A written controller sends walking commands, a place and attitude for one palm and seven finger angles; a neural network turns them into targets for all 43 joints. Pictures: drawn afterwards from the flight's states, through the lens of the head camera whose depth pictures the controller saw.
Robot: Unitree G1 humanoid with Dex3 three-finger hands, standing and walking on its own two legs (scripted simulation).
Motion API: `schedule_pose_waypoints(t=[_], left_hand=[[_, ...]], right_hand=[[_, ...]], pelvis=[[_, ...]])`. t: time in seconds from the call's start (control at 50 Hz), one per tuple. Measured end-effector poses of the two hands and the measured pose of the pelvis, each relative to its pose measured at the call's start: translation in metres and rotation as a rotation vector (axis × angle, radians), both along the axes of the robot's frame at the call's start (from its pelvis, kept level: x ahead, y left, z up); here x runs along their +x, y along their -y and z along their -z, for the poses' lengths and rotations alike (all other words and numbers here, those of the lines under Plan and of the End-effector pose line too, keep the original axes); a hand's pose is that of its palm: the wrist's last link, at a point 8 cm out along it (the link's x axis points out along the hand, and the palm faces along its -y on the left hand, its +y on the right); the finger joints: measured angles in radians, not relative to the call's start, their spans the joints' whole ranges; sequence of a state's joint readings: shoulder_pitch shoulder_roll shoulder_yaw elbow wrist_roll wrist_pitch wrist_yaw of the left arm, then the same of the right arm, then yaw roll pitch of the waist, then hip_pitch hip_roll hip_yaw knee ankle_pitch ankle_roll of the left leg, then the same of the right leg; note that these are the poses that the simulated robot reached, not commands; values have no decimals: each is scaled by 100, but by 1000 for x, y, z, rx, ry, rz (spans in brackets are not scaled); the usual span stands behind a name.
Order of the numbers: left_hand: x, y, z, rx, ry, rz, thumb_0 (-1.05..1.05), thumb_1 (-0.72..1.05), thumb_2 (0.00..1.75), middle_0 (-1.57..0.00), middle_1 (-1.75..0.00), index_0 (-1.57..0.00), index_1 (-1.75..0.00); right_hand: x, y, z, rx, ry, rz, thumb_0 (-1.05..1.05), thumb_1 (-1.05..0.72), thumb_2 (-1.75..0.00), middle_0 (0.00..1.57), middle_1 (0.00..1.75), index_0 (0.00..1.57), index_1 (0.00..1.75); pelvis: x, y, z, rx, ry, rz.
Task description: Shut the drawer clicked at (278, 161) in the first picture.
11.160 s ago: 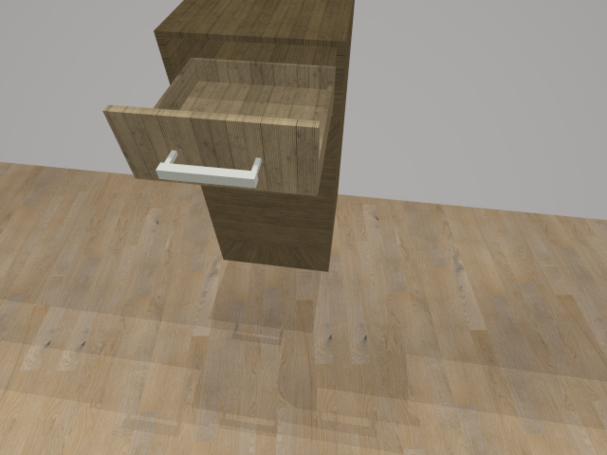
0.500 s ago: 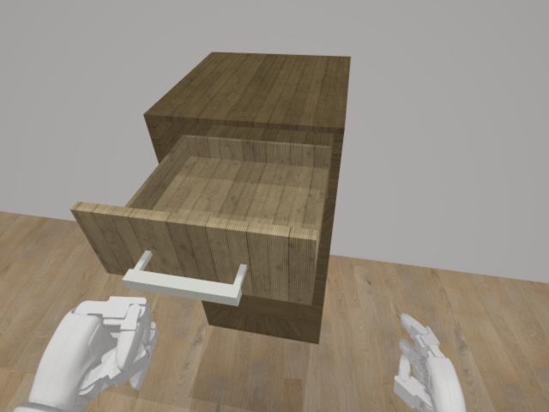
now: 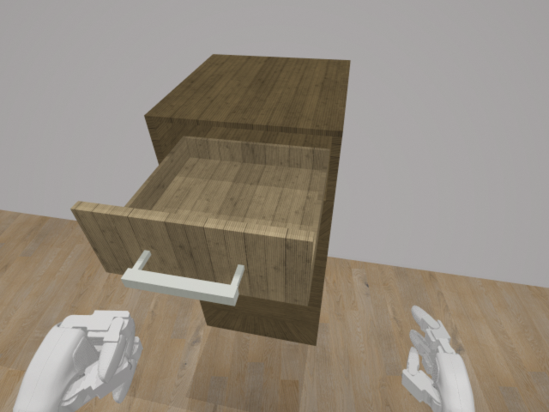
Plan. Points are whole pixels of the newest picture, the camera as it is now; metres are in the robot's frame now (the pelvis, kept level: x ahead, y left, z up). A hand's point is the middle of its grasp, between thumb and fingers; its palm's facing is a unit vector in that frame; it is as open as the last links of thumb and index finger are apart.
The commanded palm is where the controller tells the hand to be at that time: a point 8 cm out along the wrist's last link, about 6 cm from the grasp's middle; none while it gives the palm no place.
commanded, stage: bring the fist close to the handle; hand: left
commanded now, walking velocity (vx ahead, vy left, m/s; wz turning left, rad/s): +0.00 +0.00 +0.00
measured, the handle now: (185, 275) +0.31 +0.19 +0.05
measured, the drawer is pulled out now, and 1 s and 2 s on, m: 0.29 0.29 0.27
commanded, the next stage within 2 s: push the drawer shut in 1.28 s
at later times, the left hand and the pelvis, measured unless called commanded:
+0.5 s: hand (171, 353) +0.17 +0.15 +0.09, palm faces -0.07 -1.00 -0.05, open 3.2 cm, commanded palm +0.13 +0.21 +0.09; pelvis -0.01 +0.02 -0.01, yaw +0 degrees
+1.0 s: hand (194, 343) +0.20 +0.14 +0.05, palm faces -0.07 -1.00 -0.06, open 3.2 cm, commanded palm +0.17 +0.20 +0.05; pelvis +0.00 +0.00 -0.03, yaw +0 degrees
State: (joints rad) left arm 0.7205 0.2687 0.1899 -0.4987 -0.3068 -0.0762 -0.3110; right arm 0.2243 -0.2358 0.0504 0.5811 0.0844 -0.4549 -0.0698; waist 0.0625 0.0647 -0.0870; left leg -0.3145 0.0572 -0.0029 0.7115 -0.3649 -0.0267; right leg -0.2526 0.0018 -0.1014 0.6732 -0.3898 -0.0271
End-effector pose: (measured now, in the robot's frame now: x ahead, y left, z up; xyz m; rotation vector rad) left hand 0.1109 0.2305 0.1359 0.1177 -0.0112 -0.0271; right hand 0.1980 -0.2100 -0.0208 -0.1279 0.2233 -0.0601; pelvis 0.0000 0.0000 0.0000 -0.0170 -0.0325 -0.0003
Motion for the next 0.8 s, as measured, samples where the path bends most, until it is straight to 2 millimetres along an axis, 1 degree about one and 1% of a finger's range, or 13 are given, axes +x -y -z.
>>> schedule_pose_waypoints(t=[0.12, 0.3, 0.4, 0.5, 0.64, 0.8], left_hand=[[7, -3, 13, -32, -5, -8, 1, 90, 90, -140, -160, -140, -160], [25, 15, 26, -59, -10, 50, 1, 90, 90, -140, -160, -140, -160], [34, 21, 36, -63, -31, 46, 1, 90, 90, -140, -160, -140, -160], [38, 25, 44, -65, -41, 41, 1, 90, 90, -140, -160, -140, -160], [46, 25, 58, -58, -49, 31, 1, 90, 90, -140, -160, -140, -160], [61, 33, 72, -65, -50, 50, 1, 90, 90, -140, -160, -140, -160]], right_hand=[[-4, -8, 4, -14, -26, -19, 1, -91, -89, 20, 30, 20, 30], [-20, -10, 20, -24, -103, -3, 1, -91, -89, 20, 30, 21, 30], [-31, -9, 32, -24, -169, 16, 1, -91, -89, 20, 30, 21, 30], [-38, -7, 43, -27, -228, 27, 1, -91, -89, 20, 30, 21, 30], [-41, -1, 55, -36, -284, 38, 1, -91, -89, 20, 30, 21, 30], [-38, 9, 63, -42, -313, 55, 1, -91, -89, 20, 30, 21, 30]], pelvis=[[-3, -5, 1, -2, -11, -2], [-6, -15, 5, 3, -32, 0], [-7, -17, 8, 8, -50, 4], [-6, -18, 12, 10, -72, 5], [-6, -15, 17, 9, -102, 1], [-3, -10, 23, 11, -137, 2]])
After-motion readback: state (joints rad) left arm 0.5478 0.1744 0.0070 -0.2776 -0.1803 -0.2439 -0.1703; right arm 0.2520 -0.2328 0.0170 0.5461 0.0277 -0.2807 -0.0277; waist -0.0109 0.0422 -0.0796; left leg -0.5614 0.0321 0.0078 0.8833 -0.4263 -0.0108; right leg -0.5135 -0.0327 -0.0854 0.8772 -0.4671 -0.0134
